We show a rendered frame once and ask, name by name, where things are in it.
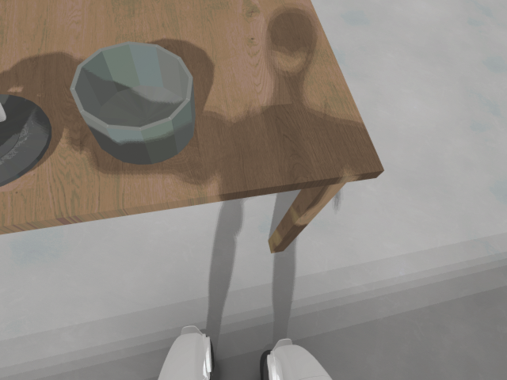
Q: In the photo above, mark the lid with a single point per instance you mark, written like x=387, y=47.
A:
x=25, y=136

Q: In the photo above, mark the robot left thigh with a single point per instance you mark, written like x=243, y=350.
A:
x=188, y=359

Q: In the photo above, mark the pot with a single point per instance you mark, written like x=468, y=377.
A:
x=138, y=101

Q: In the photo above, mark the table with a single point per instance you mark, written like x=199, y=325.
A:
x=273, y=110

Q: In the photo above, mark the robot right thigh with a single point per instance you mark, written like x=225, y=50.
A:
x=292, y=362

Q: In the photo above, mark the robot thigh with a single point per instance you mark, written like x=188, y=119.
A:
x=188, y=359
x=292, y=362

